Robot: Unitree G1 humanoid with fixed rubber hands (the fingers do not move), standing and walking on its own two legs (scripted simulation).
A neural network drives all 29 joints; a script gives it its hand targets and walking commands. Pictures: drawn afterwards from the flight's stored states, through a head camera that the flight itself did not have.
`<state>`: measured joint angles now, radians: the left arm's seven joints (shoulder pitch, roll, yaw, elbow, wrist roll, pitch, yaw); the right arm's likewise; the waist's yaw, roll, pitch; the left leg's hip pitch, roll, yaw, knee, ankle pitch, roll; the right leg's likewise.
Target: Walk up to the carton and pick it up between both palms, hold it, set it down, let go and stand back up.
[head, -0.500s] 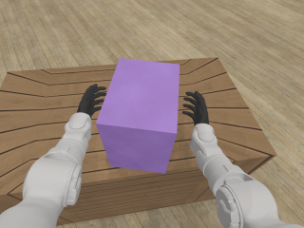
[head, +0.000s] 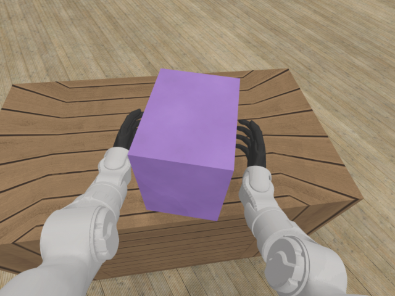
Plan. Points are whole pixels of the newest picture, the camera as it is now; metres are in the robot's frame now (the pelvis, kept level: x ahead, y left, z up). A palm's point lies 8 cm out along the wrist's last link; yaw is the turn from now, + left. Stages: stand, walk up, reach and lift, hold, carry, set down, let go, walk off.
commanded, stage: reach and lift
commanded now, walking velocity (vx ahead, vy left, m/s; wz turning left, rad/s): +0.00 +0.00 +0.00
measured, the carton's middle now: (190, 148) +0.45 +0.04 +0.00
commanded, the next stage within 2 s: none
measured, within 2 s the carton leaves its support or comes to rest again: leaves its support in 1.20 s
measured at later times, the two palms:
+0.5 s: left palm (125, 145) +0.43 +0.18 +0.04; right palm (254, 161) +0.39 -0.10 +0.04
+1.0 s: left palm (125, 145) +0.43 +0.18 +0.04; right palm (253, 162) +0.39 -0.10 +0.04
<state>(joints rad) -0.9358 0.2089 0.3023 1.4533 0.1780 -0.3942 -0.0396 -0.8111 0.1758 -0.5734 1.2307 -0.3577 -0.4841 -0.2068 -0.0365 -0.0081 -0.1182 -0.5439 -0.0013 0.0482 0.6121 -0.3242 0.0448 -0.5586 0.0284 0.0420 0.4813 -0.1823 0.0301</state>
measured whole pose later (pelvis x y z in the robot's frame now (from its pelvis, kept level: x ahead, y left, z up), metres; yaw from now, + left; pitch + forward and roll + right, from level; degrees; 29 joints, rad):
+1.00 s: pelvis +0.00 +0.00 +0.00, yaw +0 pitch +15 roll -3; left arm -0.94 0.19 0.32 1.45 0.20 -0.43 -0.03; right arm -0.79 0.18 -0.57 1.23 -0.36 -0.55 -0.24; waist -0.02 -0.01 -0.11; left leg -0.54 0.00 0.05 0.61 -0.32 0.04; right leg -0.56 0.03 0.04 0.48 -0.18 0.03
